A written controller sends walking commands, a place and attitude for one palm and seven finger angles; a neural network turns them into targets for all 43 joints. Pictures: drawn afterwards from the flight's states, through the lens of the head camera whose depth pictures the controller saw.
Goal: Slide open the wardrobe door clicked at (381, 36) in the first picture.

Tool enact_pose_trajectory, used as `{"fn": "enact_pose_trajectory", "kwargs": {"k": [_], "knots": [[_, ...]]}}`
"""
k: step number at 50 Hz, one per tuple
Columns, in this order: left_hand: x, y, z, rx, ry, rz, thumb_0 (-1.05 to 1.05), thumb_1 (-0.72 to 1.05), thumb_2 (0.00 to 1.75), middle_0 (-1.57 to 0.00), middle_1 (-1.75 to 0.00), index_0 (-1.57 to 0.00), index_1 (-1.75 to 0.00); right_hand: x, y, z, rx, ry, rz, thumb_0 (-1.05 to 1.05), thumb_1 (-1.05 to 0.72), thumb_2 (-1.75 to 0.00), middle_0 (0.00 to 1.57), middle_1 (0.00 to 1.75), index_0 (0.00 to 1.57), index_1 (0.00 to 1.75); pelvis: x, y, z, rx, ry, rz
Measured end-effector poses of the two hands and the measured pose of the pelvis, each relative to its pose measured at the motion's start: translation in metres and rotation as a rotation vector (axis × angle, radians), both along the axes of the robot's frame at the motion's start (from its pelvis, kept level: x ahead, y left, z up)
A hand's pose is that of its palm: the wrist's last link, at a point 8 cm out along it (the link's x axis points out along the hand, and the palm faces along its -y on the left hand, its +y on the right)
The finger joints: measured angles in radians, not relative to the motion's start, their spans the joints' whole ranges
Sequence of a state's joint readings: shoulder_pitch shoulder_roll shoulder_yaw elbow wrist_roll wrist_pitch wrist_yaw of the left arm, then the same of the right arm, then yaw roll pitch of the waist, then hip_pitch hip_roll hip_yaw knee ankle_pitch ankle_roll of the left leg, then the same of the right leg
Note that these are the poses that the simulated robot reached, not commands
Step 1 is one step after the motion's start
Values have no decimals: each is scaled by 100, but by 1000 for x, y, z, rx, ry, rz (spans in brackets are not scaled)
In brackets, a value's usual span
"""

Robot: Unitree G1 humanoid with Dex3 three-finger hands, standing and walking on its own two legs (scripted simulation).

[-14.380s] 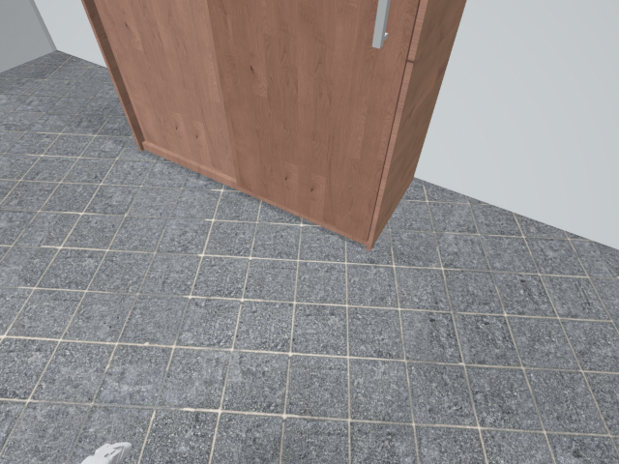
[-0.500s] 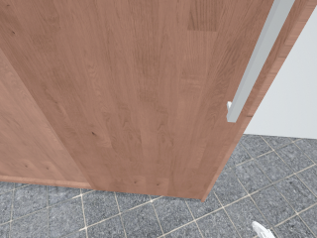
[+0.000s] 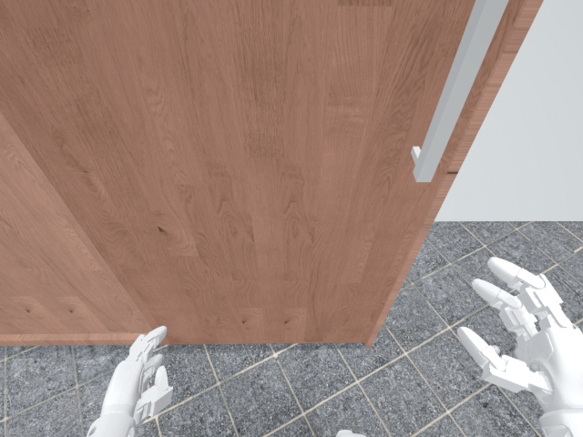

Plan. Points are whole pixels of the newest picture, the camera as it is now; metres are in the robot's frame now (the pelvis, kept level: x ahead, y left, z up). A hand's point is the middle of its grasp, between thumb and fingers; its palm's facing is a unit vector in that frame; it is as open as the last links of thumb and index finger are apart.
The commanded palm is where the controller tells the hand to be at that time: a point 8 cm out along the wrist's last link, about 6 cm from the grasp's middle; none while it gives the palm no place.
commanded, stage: raise the hand with hooked fingers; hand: right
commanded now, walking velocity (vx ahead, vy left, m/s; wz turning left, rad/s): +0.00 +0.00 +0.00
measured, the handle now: (455, 68) +0.48 -0.19 +0.27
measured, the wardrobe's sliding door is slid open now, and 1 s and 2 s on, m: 0.00 0.00 0.00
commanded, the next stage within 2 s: move the hooked fingers beside the handle in 1.48 s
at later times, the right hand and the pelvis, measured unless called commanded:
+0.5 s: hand (560, 256) +0.28 -0.27 +0.18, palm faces +0.05 +0.99 -0.10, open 12.7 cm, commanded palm +0.24 -0.32 +0.19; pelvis +0.03 -0.03 +0.03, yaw +2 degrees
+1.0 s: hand out of the picture +0.30 -0.31 +0.28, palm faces +0.09 +0.99 -0.14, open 14.0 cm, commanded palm +0.26 -0.35 +0.28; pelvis +0.01 -0.03 +0.04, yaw +1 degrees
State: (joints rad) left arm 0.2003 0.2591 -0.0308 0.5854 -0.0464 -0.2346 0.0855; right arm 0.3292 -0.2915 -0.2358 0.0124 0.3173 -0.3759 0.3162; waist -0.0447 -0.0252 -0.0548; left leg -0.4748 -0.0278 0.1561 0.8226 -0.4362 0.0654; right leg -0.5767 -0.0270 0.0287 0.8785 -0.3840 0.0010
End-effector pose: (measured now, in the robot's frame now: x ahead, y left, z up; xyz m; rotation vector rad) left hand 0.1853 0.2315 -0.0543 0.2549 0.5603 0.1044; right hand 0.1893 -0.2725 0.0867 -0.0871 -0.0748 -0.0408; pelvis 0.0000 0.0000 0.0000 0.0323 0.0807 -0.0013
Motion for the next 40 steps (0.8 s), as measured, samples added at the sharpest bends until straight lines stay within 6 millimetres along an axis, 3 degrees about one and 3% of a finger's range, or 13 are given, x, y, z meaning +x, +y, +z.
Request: {"fn": "enact_pose_trajectory", "kwargs": {"k": [6,13,21,31,40], "knots": [[-26,-9,-8,-70,58,71,2,90,90,-21,-30,-21,-30,41,-9,20,8,99,60,1,-24,-61,25,73,25,73,11,-3,13,-16,-8,29],[-37,-4,-1,-51,65,104,2,90,90,-21,-30,-21,-30,52,-26,49,9,43,10,1,-8,-54,26,83,26,83,23,-15,23,-21,-22,47],[-13,-7,19,-3,-4,88,2,91,90,-21,-30,-21,-30,59,-38,72,-4,17,17,0,11,-46,27,95,27,95,26,-27,29,-19,-60,38],[28,-44,45,-49,-116,1,2,91,90,-20,-30,-21,-30,67,-65,122,-18,-40,-17,0,34,-36,29,110,29,110,24,-35,35,-17,-113,25],[33,-65,44,-88,-90,-48,2,90,90,-21,-30,-21,-30,72,-79,156,-37,-34,-35,-1,47,-31,30,118,30,118,19,-35,40,-19,-136,16]]}}
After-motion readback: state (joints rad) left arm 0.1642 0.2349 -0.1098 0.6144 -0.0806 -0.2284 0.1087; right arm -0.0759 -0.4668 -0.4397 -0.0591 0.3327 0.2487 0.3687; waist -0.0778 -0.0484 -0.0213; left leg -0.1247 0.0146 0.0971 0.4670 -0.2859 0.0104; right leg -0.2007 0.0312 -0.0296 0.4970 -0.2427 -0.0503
